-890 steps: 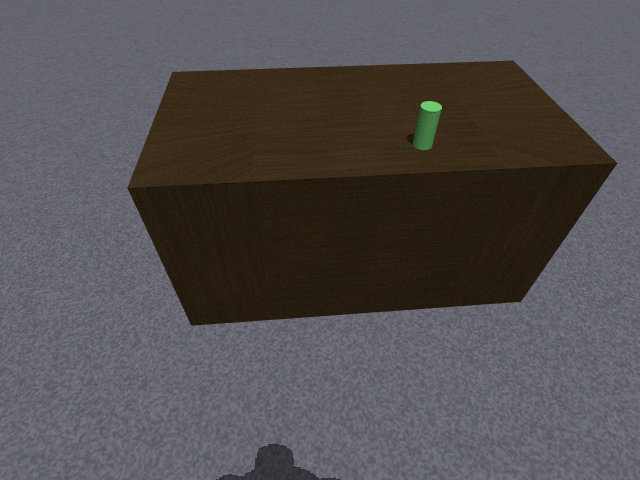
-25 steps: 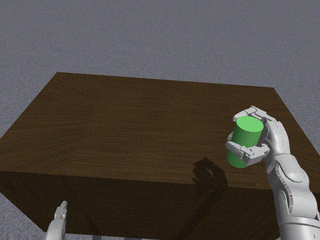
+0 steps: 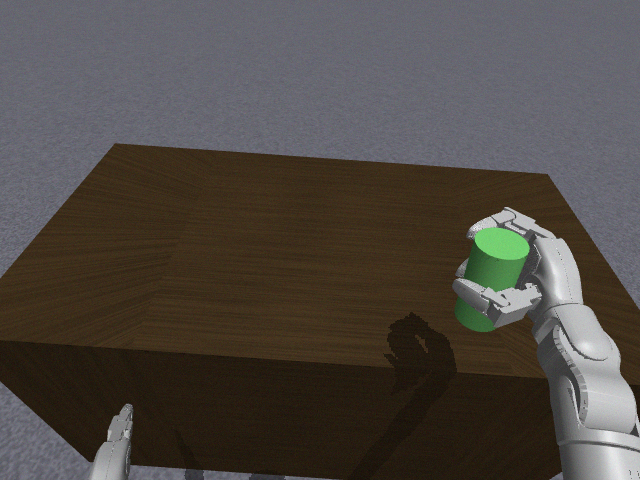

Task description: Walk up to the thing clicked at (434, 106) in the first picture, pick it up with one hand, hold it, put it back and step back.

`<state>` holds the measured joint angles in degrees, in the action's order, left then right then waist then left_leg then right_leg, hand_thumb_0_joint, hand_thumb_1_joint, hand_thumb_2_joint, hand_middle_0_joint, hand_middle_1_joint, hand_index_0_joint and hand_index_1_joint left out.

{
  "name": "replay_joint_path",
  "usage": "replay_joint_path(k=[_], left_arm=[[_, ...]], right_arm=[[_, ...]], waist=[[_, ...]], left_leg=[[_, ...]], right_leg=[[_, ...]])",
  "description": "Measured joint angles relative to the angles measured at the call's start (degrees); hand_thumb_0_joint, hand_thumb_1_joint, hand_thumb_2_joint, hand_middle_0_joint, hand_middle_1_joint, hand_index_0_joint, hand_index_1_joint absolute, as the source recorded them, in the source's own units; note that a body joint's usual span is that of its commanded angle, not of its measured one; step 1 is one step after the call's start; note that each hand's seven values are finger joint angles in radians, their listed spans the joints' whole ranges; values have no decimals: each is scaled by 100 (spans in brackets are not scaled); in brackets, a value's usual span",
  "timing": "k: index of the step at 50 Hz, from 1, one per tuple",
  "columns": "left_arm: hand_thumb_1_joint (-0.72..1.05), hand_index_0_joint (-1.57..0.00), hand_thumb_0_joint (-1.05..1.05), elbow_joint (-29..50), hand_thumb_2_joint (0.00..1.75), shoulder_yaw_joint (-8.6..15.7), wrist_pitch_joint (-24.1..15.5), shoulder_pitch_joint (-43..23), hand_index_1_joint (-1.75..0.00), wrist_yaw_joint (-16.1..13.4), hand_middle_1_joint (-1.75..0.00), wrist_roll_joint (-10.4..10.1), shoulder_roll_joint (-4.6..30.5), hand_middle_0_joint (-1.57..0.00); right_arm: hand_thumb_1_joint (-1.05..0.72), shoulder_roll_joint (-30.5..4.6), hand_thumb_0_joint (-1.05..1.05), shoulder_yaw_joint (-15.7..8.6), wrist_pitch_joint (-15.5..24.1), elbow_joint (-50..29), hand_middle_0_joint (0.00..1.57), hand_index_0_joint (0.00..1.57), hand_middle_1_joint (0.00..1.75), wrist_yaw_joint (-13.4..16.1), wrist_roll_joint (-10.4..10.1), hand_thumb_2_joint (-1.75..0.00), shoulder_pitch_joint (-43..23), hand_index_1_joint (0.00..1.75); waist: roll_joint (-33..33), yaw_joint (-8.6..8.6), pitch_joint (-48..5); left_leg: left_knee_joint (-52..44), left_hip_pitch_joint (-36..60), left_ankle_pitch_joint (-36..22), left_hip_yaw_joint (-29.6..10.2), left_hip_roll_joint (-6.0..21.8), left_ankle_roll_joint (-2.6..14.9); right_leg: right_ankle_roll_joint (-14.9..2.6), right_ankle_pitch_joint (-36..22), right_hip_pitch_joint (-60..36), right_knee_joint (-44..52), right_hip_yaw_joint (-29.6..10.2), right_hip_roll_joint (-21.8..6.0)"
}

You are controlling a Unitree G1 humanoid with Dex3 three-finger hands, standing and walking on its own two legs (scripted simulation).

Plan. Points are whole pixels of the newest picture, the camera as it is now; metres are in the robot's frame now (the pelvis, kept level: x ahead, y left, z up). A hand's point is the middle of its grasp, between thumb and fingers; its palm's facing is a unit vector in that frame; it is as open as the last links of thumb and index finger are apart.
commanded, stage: hold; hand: right
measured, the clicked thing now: (488, 281) +0.32 -0.17 +0.15
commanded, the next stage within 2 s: crouch in 0.22 s
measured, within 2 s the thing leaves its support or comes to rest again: neither
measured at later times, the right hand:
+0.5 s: hand (481, 267) +0.34 -0.16 +0.15, palm faces -0.03 +1.00 -0.02, open 8.8 cm
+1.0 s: hand (447, 254) +0.42 -0.16 +0.09, palm faces -0.03 +1.00 +0.02, open 8.8 cm
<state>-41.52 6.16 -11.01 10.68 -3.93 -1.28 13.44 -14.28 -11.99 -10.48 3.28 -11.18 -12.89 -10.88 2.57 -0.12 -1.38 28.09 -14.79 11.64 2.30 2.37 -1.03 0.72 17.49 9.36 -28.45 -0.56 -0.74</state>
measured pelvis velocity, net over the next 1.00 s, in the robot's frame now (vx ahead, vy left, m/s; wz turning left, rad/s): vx -0.01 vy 0.00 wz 0.03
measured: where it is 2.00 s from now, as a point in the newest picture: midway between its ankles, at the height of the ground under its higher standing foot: outside the picture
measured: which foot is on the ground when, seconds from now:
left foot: down 0.00-1.00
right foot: down 0.00-1.00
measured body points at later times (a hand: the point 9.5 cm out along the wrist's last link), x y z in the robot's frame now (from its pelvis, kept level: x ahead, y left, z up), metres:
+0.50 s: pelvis +0.00 +0.00 +0.00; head -0.01 +0.02 +0.45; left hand +0.17 +0.26 -0.09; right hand +0.33 -0.22 +0.16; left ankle +0.04 +0.13 -0.74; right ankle -0.02 -0.13 -0.74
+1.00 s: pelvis -0.01 +0.00 -0.01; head +0.03 -0.01 +0.44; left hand +0.14 +0.26 -0.09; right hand +0.41 -0.21 +0.09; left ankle +0.04 +0.13 -0.74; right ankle -0.02 -0.13 -0.74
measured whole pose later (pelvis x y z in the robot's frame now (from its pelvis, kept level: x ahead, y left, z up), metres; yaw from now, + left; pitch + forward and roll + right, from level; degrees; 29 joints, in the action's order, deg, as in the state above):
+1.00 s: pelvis -0.01 +0.00 -0.01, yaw +2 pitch +5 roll +0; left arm -35.2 1.9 -8.7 11.4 -4.2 -1.1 12.0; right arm -17.6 -14.3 9.0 42.2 -10.5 -10.7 -31.3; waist -0.5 -4.6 -1.3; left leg 32.6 -25.6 12.0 0.7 1.9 -1.1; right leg 0.5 19.2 20.0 -34.2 0.9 -1.1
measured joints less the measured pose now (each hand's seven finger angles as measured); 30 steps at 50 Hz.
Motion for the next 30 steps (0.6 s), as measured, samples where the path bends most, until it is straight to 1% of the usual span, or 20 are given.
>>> replay_joint_path(k=[7,16,21,25,30], left_arm=[[-53,-4,-1,38,6,-16,-9,34,-4,10,-4,5,-22,-4],[-53,-4,-1,3,6,27,-42,1,-4,-16,-4,0,21,-4],[-53,-3,-1,-70,6,-99,-19,-7,-4,-2,-4,-24,-7,-4],[-53,-4,-1,-92,6,-162,-23,-44,-4,20,-4,4,-103,-4],[-53,-4,-1,2,6,-208,-104,-35,-4,-25,-4,17,-149,-4]], right_arm=[[34,17,3,60,-21,-86,91,83,124,3,1,-115,48,117],[34,-21,3,-7,-34,3,92,83,124,38,-6,-115,-108,117],[34,-36,3,-18,-49,93,92,83,124,-12,-12,-115,-145,116],[34,-18,3,-28,-11,340,92,83,123,-1,-2,-115,-226,116],[34,-15,3,-42,266,943,92,83,123,38,61,-115,-487,116]], waist=[[15,11,4],[19,-8,14],[14,-4,6],[6,-24,17],[-56,-66,35]], left_leg=[[-8,17,-3,0,0,5],[5,3,5,9,-4,8],[6,-26,7,6,-14,17],[17,-67,11,17,-10,16],[84,-172,34,17,4,13]], right_leg=[[6,-8,-21,17,0,0],[8,-9,-10,14,-9,-5],[18,-5,16,16,-5,-15],[17,-7,59,8,-17,-12],[14,3,158,-40,-20,1]])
